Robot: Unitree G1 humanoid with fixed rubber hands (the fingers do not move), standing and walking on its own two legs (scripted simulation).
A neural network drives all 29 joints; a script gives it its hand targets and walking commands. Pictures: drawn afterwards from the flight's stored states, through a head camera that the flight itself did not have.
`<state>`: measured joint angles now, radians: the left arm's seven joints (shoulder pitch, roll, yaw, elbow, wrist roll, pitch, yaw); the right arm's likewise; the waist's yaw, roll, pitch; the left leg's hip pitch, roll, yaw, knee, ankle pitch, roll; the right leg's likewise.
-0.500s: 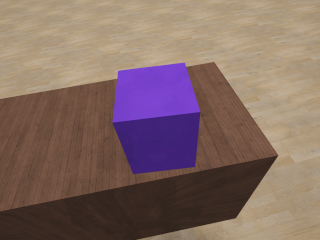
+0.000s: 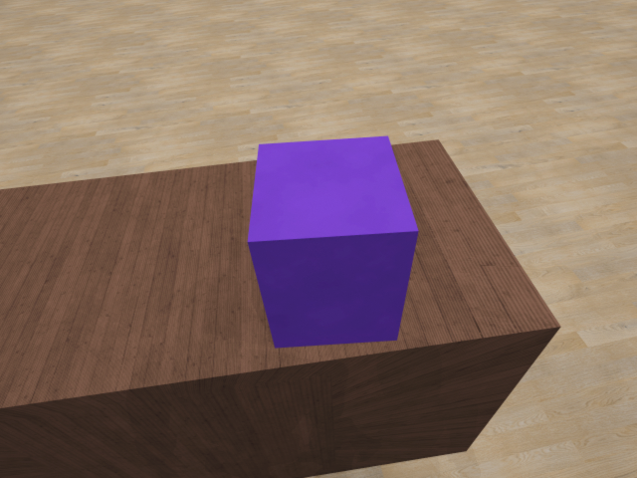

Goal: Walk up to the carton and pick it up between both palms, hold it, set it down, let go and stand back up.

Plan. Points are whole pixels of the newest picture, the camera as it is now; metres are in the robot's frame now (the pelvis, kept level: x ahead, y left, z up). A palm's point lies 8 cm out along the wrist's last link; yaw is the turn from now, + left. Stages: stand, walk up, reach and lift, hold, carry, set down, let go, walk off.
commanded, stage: walk up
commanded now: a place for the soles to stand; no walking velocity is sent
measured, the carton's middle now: (329, 245) +0.47 +0.02 +0.03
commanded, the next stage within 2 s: none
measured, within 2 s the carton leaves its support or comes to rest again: neither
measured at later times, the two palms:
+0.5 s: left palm out of the picture +0.06 +0.22 -0.11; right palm out of the picture +0.06 -0.34 -0.13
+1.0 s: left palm out of the picture -0.07 +0.18 -0.14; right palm out of the picture -0.05 -0.33 -0.13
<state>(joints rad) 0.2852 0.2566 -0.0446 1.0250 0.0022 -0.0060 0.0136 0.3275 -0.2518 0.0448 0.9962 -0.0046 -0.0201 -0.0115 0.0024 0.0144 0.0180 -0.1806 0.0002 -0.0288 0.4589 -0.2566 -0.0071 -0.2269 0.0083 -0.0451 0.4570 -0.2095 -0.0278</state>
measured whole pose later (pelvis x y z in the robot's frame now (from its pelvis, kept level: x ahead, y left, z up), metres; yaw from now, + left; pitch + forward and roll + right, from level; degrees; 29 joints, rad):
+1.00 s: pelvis -0.04 -0.08 +0.00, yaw +8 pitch -1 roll +0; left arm 0.33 0.25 -0.02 1.01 0.03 0.03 0.01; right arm 0.43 -0.22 0.00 1.01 -0.02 -0.01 -0.04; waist -0.01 -0.01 0.02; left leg -0.17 -0.01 0.01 0.46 -0.28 0.01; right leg -0.28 0.00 -0.01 0.60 -0.29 0.01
